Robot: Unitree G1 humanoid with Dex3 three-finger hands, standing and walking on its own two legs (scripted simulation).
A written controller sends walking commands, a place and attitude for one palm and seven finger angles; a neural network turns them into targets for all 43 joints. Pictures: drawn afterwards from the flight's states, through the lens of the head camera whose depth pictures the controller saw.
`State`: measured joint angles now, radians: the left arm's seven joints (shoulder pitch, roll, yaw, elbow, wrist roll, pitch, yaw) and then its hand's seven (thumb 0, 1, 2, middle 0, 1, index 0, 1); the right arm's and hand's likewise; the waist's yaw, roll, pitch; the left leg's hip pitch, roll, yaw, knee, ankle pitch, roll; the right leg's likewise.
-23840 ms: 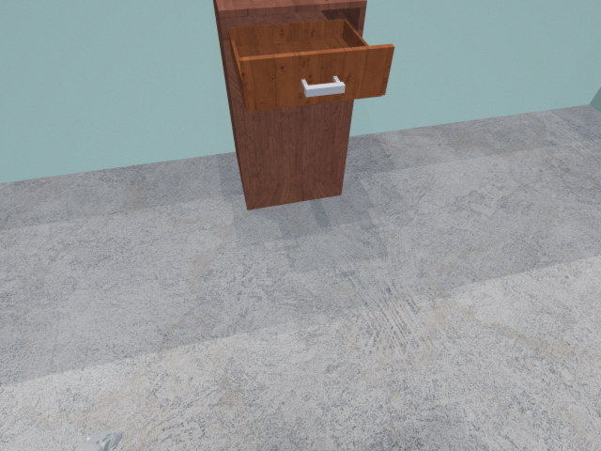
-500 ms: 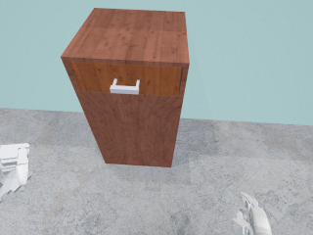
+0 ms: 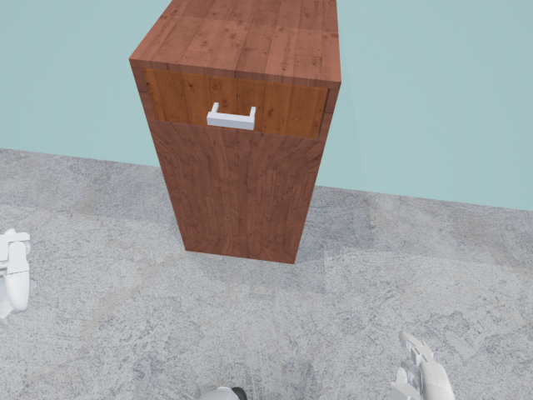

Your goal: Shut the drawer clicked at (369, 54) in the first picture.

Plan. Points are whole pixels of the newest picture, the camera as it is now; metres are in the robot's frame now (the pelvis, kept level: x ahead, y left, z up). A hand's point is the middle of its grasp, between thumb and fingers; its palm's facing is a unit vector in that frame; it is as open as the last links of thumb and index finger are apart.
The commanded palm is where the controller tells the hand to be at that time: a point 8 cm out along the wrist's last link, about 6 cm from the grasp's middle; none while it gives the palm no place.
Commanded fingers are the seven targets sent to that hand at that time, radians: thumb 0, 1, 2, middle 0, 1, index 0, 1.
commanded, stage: step back with the hand held close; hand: left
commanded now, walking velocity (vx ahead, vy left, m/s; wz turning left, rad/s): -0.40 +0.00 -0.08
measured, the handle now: (232, 115) +0.70 +0.12 +0.00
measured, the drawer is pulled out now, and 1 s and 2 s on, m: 0.00 0.00 0.00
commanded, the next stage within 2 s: stop stepping back and stand still in 0.40 s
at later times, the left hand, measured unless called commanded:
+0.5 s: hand out of the picture +0.13 +0.27 +0.17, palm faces +0.32 -0.86 -0.41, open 3.2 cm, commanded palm +0.05 +0.30 +0.19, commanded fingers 0.00 0.90 0.90 -1.40 -1.60 -1.40 -1.60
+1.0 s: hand out of the picture +0.04 +0.27 +0.16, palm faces +0.36 -0.87 -0.34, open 3.2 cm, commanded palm -0.02 +0.31 +0.19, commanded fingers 0.00 0.90 0.90 -1.40 -1.60 -1.40 -1.60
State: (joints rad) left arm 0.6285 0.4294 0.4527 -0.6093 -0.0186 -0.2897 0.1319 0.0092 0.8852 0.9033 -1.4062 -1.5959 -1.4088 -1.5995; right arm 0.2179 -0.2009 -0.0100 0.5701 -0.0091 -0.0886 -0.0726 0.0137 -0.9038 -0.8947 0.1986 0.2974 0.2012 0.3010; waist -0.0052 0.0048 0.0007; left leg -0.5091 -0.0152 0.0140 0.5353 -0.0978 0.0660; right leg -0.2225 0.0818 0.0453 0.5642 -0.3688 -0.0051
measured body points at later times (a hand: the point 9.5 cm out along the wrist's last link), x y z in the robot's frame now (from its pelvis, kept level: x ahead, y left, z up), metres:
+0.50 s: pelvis -0.09 +0.03 +0.01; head -0.05 +0.06 +0.45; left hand +0.11 +0.31 +0.19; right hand +0.08 -0.22 -0.06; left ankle -0.01 +0.09 -0.73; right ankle -0.09 -0.11 -0.70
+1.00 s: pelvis -0.17 +0.04 +0.00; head -0.18 +0.06 +0.45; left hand +0.01 +0.32 +0.18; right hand -0.06 -0.24 -0.08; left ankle -0.15 +0.16 -0.73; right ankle -0.25 -0.07 -0.73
